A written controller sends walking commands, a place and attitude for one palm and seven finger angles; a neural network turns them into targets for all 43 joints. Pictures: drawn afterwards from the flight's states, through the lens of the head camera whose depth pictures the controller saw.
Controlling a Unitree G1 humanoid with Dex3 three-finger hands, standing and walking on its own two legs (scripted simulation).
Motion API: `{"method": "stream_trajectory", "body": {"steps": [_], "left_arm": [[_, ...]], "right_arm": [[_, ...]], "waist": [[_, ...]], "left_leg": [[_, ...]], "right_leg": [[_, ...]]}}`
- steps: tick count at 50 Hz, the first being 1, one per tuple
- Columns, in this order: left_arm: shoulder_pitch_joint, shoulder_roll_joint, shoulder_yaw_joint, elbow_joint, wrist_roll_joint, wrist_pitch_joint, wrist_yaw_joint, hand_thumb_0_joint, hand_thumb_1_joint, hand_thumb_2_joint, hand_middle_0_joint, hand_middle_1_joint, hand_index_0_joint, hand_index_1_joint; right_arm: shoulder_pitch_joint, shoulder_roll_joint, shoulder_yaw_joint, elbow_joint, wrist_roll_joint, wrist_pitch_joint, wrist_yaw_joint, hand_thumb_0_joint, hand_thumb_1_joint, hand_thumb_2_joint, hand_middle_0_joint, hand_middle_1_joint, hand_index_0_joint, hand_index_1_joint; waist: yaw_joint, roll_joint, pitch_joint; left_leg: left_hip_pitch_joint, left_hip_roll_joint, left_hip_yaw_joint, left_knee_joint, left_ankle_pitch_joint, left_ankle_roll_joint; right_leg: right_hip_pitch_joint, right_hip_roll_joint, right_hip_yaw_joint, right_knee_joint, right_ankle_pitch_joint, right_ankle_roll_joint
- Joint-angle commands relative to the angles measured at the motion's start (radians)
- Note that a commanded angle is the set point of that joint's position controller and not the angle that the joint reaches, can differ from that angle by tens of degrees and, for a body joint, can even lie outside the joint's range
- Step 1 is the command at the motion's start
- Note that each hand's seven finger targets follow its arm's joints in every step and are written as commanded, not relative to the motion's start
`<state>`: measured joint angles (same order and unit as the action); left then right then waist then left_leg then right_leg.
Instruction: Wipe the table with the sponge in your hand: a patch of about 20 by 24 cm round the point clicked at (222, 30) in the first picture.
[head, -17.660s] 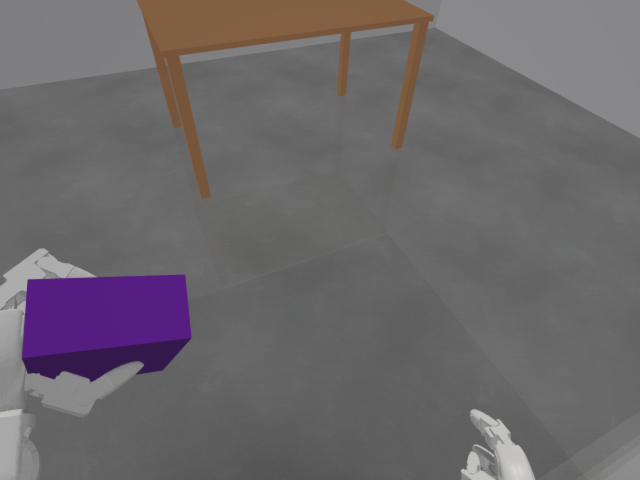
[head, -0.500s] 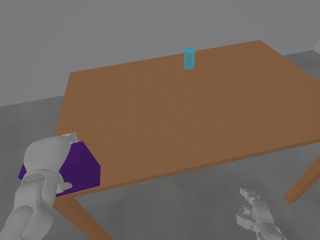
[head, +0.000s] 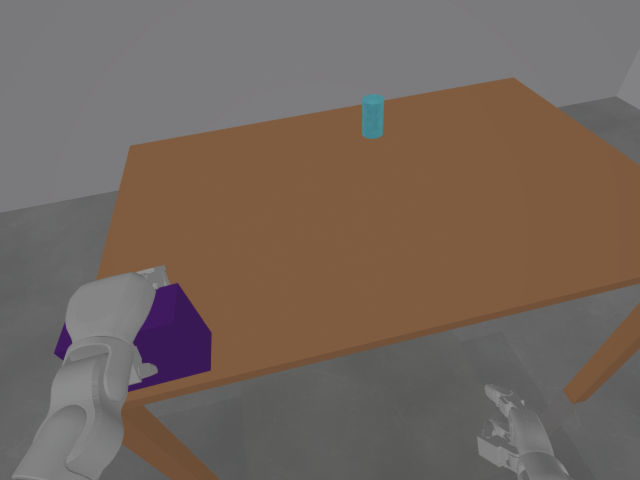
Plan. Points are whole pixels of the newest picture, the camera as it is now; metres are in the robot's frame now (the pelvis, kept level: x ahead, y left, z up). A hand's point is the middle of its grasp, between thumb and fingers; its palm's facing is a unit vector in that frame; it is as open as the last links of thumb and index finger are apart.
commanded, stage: move the sponge above the wiping area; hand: left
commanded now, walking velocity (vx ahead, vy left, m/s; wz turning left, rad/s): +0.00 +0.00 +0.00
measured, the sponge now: (149, 349) +0.24 +0.28 +0.03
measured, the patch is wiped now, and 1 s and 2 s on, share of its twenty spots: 0.00 0.00 0.00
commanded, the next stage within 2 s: lower the sponge onto the table in 1.64 s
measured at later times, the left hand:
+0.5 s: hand (140, 324) +0.26 +0.29 +0.06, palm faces -0.03 -0.10 -0.99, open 10.0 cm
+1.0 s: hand (154, 320) +0.28 +0.28 +0.05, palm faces -0.04 -0.10 -0.99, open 10.0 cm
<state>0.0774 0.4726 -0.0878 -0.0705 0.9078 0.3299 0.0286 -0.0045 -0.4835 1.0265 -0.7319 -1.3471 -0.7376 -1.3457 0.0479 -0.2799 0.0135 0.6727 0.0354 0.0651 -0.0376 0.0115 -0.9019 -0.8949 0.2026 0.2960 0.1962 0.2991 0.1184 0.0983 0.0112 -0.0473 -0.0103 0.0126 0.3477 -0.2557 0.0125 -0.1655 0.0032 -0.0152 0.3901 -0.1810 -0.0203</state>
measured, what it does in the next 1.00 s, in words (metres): stands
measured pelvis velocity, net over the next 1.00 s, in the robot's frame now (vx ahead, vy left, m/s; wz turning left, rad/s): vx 0.01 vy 0.01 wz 0.00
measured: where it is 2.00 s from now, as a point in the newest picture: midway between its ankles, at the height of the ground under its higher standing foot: outside the picture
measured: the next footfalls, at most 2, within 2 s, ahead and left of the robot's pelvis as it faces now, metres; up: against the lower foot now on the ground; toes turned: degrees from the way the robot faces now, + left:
none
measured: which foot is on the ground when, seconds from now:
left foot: down 0.00-1.00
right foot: down 0.00-1.00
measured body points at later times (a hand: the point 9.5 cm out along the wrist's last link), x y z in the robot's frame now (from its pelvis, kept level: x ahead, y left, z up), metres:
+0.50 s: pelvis +0.01 +0.01 +0.00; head +0.01 -0.03 +0.45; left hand +0.26 +0.29 +0.12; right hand +0.25 -0.20 -0.09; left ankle -0.04 +0.11 -0.74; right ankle +0.02 -0.11 -0.75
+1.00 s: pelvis +0.01 +0.01 +0.00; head +0.01 -0.02 +0.45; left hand +0.27 +0.29 +0.10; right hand +0.23 -0.21 -0.10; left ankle -0.04 +0.11 -0.74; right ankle +0.02 -0.11 -0.75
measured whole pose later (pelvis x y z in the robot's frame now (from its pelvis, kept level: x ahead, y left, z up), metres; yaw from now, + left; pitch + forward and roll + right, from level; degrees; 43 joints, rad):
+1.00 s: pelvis +0.01 +0.01 +0.00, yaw +0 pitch +0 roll +0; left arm -0.03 0.42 -0.13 0.13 0.94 0.33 0.09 0.00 -0.48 1.03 -0.73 -1.35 -0.74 -1.35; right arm 0.05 -0.27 0.01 0.69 0.05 0.08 -0.04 0.01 -0.90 -0.89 0.20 0.30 0.20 0.30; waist 0.11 0.08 -0.01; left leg -0.09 -0.02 0.01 0.36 -0.27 0.02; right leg -0.20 0.00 -0.01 0.39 -0.19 -0.01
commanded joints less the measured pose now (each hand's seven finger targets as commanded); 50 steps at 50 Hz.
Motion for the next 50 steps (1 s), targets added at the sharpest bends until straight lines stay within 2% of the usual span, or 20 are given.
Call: {"method": "stream_trajectory", "body": {"steps": [1,6,7,8,12,13,17,19,22,23,27,28,32,35,37,38,45,47,48,50], "left_arm": [[-0.262,0.211,0.135,-0.186,0.033,-0.007,0.06,0.0,0.1,1.3,-1.2,-1.6,-1.2,-1.6],[-0.314,0.198,0.117,-0.174,0.045,0.004,0.067,0.0,0.1,1.3,-1.2,-1.6,-1.2,-1.6],[-0.303,0.24,0.16,-0.195,0.046,0.01,0.07,0.0,0.1,1.3,-1.2,-1.6,-1.2,-1.6],[-0.308,0.174,0.1,-0.188,0.045,0.011,0.066,0.0,0.1,1.3,-1.2,-1.6,-1.2,-1.6],[-0.257,0.223,0.151,-0.189,0.043,0.021,0.06,0.0,0.1,1.3,-1.2,-1.6,-1.2,-1.6],[-0.26,0.169,0.102,-0.169,0.041,0.024,0.056,0.0,0.1,1.3,-1.2,-1.6,-1.2,-1.6],[-0.302,0.224,0.144,-0.147,0.042,0.03,0.05,0.0,0.1,1.3,-1.2,-1.6,-1.2,-1.6],[-0.33,0.196,0.112,-0.128,0.045,0.013,0.048,0.0,0.1,1.3,-1.2,-1.6,-1.2,-1.6],[-0.309,0.232,0.151,-0.163,0.043,-0.01,0.056,0.0,0.1,1.3,-1.2,-1.6,-1.2,-1.6],[-0.326,0.181,0.104,-0.151,0.048,-0.016,0.059,0.0,0.1,1.3,-1.2,-1.6,-1.2,-1.6],[-0.363,0.213,0.131,-0.109,0.05,-0.02,0.074,0.0,0.1,1.3,-1.2,-1.6,-1.2,-1.6],[-0.384,0.169,0.088,-0.115,0.052,-0.025,0.078,0.0,0.1,1.3,-1.2,-1.6,-1.2,-1.6],[-0.376,0.239,0.158,-0.06,0.055,-0.014,0.096,0.0,0.1,1.3,-1.2,-1.6,-1.2,-1.6],[-0.368,0.169,0.097,-0.025,0.052,-0.013,0.096,0.0,0.1,1.3,-1.2,-1.6,-1.2,-1.6],[-0.345,0.207,0.137,-0.045,0.052,-0.005,0.099,0.0,0.1,1.3,-1.2,-1.6,-1.2,-1.6],[-0.371,0.164,0.09,-0.052,0.054,-0.007,0.096,0.0,0.1,1.3,-1.2,-1.6,-1.2,-1.6],[-0.366,0.146,0.074,-0.009,0.06,0.0,0.1,0.0,0.1,1.3,-1.2,-1.6,-1.2,-1.6],[-0.374,0.222,0.147,-0.013,0.061,0.0,0.113,0.0,0.1,1.3,-1.2,-1.6,-1.2,-1.6],[-0.415,0.165,0.088,-0.006,0.068,0.0,0.111,0.0,0.1,1.3,-1.2,-1.6,-1.2,-1.6],[-0.45,0.17,0.086,0.026,0.069,-0.009,0.117,0.0,0.1,1.3,-1.2,-1.6,-1.2,-1.6]], "right_arm": [[-0.196,-0.097,-0.033,-0.167,0.0,-0.057,-0.008,0.0,-0.9,-0.9,0.2,0.3,0.2,0.3],[-0.208,-0.092,-0.029,-0.164,0.002,-0.05,-0.009,0.0,-0.9,-0.9,0.2,0.3,0.2,0.3],[-0.236,-0.09,-0.022,-0.173,0.004,-0.054,-0.008,0.0,-0.9,-0.9,0.2,0.3,0.2,0.3],[-0.214,-0.082,-0.021,-0.175,0.004,-0.058,-0.009,0.0,-0.9,-0.9,0.2,0.3,0.2,0.3],[-0.233,-0.091,-0.02,-0.175,0.002,-0.043,-0.001,0.0,-0.9,-0.9,0.2,0.3,0.2,0.3],[-0.211,-0.085,-0.02,-0.174,0.003,-0.044,-0.001,0.0,-0.9,-0.9,0.2,0.3,0.2,0.3],[-0.23,-0.095,-0.018,-0.171,0.005,-0.032,-0.004,0.0,-0.9,-0.9,0.2,0.3,0.2,0.3],[-0.198,-0.096,-0.024,-0.161,0.003,-0.035,-0.007,0.0,-0.9,-0.9,0.2,0.3,0.2,0.3],[-0.215,-0.095,-0.024,-0.174,0.001,-0.041,-0.008,0.0,-0.9,-0.9,0.2,0.3,0.2,0.3],[-0.192,-0.087,-0.025,-0.172,0.003,-0.047,-0.01,0.0,-0.9,-0.9,0.2,0.3,0.2,0.3],[-0.204,-0.095,-0.03,-0.16,0.007,-0.046,-0.01,0.0,-0.9,-0.9,0.2,0.3,0.2,0.3],[-0.184,-0.089,-0.03,-0.165,0.006,-0.053,-0.013,0.0,-0.9,-0.9,0.2,0.3,0.2,0.3],[-0.194,-0.101,-0.031,-0.15,0.007,-0.046,-0.015,0.0,-0.9,-0.9,0.2,0.3,0.2,0.3],[-0.17,-0.1,-0.039,-0.144,0.008,-0.046,-0.013,0.0,-0.9,-0.9,0.2,0.3,0.2,0.3],[-0.194,-0.102,-0.035,-0.157,0.008,-0.045,-0.011,0.0,-0.9,-0.9,0.2,0.3,0.2,0.3],[-0.18,-0.095,-0.035,-0.157,0.011,-0.047,-0.01,0.0,-0.9,-0.9,0.2,0.3,0.2,0.3],[-0.166,-0.102,-0.042,-0.146,0.01,-0.038,-0.006,0.0,-0.9,-0.9,0.2,0.3,0.2,0.3],[-0.186,-0.106,-0.037,-0.149,0.01,-0.038,-0.01,0.0,-0.9,-0.9,0.2,0.3,0.2,0.3],[-0.177,-0.096,-0.034,-0.15,0.014,-0.039,-0.012,0.0,-0.9,-0.9,0.2,0.3,0.2,0.3],[-0.168,-0.101,-0.041,-0.134,0.013,-0.038,-0.015,0.0,-0.9,-0.9,0.2,0.3,0.2,0.3]], "waist": [[0.002,-0.066,-0.196],[0.002,-0.042,-0.223],[0.011,-0.027,-0.222],[-0.002,-0.045,-0.244],[0.011,-0.035,-0.224],[-0.003,-0.05,-0.221],[0.0,-0.06,-0.199],[-0.012,-0.064,-0.225],[0.005,-0.026,-0.234],[-0.008,-0.042,-0.257],[-0.006,-0.033,-0.218],[-0.011,-0.041,-0.261],[-0.002,-0.035,-0.24],[-0.012,-0.05,-0.248],[0.004,-0.041,-0.257],[-0.012,-0.042,-0.267],[-0.015,-0.064,-0.239],[-0.002,-0.062,-0.241],[-0.017,-0.075,-0.249],[-0.021,-0.063,-0.24]], "left_leg": [[-0.064,-0.019,-0.05,-0.029,0.321,0.025],[-0.055,-0.021,-0.049,-0.029,0.343,0.022],[-0.047,-0.023,-0.056,-0.032,0.331,0.025],[-0.048,-0.023,-0.04,-0.018,0.354,0.029],[-0.048,-0.02,-0.059,-0.025,0.373,0.022],[-0.059,-0.018,-0.044,-0.017,0.377,0.026],[-0.062,-0.02,-0.053,-0.025,0.346,0.025],[-0.062,-0.018,-0.048,-0.019,0.361,0.022],[-0.048,-0.02,-0.059,-0.02,0.363,0.023],[-0.051,-0.02,-0.044,-0.004,0.379,0.027],[-0.058,-0.018,-0.057,-0.019,0.349,0.018],[-0.056,-0.018,-0.045,-0.009,0.365,0.023],[-0.068,-0.021,-0.055,-0.02,0.357,0.016],[-0.071,-0.015,-0.052,-0.012,0.385,0.012],[-0.066,-0.02,-0.057,-0.016,0.377,0.015],[-0.068,-0.015,-0.048,-0.008,0.391,0.016],[-0.075,-0.012,-0.052,-0.007,0.39,0.012],[-0.078,-0.018,-0.055,-0.014,0.351,0.018],[-0.087,-0.02,-0.044,-0.008,0.344,0.02],[-0.082,-0.018,-0.049,-0.01,0.333,0.014]], "right_leg": [[0.155,0.009,0.066,-0.035,0.184,-0.054],[0.169,0.008,0.063,-0.03,0.204,-0.058],[0.169,0.02,0.098,-0.034,0.188,-0.067],[0.181,0.008,0.061,-0.021,0.218,-0.057],[0.179,0.019,0.096,-0.027,0.238,-0.067],[0.178,0.008,0.061,-0.019,0.243,-0.058],[0.158,0.018,0.092,-0.033,0.222,-0.064],[0.16,0.012,0.06,-0.025,0.228,-0.059],[0.166,0.019,0.088,-0.026,0.229,-0.066],[0.17,0.01,0.056,-0.013,0.244,-0.058],[0.135,0.021,0.08,-0.028,0.205,-0.066],[0.156,0.009,0.048,-0.014,0.223,-0.058],[0.159,0.019,0.079,-0.022,0.229,-0.067],[0.155,0.01,0.046,-0.016,0.252,-0.06],[0.166,0.017,0.077,-0.016,0.253,-0.066],[0.166,0.009,0.047,-0.008,0.261,-0.06],[0.143,0.011,0.046,-0.011,0.26,-0.059],[0.152,0.018,0.079,-0.015,0.244,-0.065],[0.152,0.011,0.05,-0.009,0.236,-0.057],[0.127,0.013,0.053,-0.017,0.218,-0.06]]}}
